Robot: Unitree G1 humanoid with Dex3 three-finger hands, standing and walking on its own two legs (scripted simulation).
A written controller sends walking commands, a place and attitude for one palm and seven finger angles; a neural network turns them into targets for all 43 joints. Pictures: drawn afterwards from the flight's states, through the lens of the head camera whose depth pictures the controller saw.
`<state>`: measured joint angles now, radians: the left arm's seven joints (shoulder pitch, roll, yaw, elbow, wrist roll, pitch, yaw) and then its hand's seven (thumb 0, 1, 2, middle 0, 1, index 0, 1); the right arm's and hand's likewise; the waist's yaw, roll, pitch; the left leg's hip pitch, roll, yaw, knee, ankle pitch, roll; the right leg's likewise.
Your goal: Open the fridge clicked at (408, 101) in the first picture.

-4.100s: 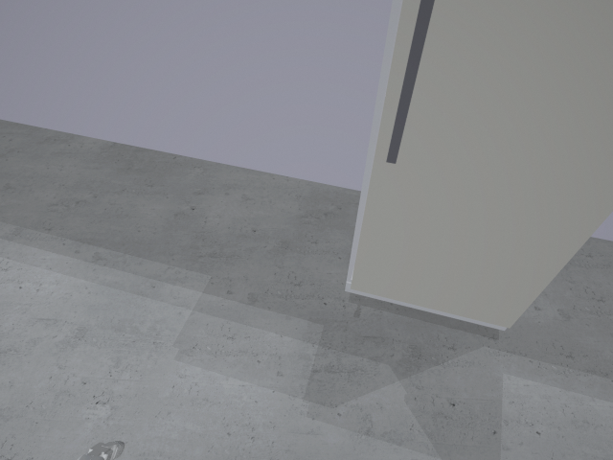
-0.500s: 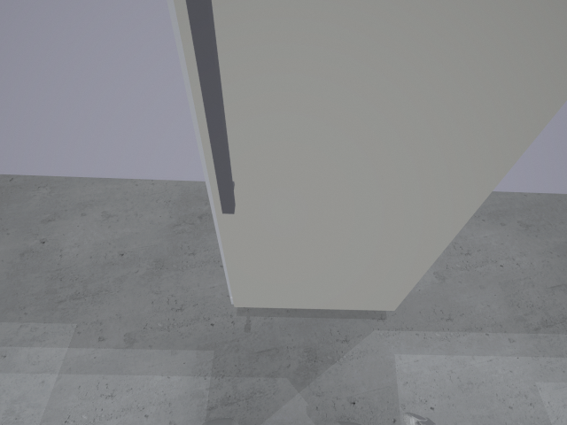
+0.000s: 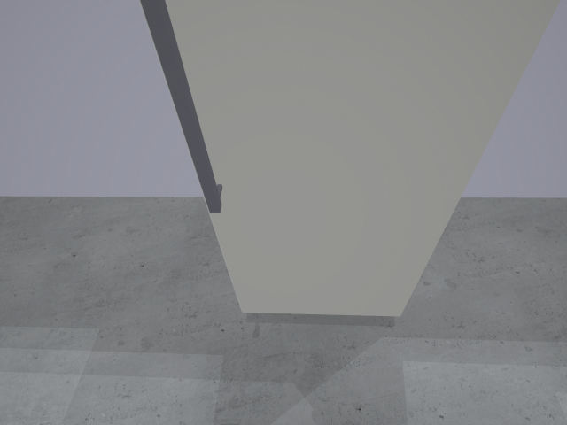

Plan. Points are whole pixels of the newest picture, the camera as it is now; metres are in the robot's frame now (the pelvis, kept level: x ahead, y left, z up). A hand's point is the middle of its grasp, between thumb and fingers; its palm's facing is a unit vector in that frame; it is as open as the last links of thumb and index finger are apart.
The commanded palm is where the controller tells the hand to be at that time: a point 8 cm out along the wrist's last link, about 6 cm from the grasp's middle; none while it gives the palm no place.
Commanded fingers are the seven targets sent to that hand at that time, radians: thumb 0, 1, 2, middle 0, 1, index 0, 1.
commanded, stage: come to a stop and stand still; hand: left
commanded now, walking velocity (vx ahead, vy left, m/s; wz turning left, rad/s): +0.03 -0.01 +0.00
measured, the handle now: (187, 94) +0.54 +0.20 +0.20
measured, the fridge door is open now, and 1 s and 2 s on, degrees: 0 0 0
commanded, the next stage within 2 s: look again from close up in 0.66 s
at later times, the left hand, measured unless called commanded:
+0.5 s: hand out of the picture +0.00 +0.23 -0.18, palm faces +0.04 -0.98 -0.17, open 7.4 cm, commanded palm none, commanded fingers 0.00 0.90 0.90 -0.20 -0.30 -0.20 -0.30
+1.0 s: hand out of the picture +0.01 +0.23 -0.17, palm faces +0.01 -0.97 -0.26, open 7.4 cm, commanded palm none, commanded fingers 0.00 0.90 0.90 -0.20 -0.30 -0.20 -0.30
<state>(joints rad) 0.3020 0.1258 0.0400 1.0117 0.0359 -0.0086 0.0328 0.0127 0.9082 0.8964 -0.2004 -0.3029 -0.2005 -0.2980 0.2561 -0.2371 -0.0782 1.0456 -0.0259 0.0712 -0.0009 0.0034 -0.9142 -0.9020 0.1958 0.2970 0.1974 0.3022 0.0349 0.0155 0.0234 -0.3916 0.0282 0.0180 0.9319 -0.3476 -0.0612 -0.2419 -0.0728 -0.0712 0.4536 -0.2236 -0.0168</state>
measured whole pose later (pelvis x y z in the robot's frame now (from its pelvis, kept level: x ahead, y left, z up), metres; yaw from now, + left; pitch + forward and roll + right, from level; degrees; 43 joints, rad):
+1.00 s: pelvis +0.00 +0.05 -0.01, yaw -1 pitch -1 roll +1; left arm 0.27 0.16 0.00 1.11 0.02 -0.02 0.03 0.01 0.90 0.90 -0.20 -0.30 -0.19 -0.30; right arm 0.32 -0.17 0.00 1.07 -0.02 -0.02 -0.03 0.01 -0.92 -0.90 0.20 0.30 0.20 0.30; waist 0.00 0.05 0.01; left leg -0.15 0.02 0.08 0.48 -0.31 -0.01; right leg -0.24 -0.08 -0.03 0.54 -0.28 0.03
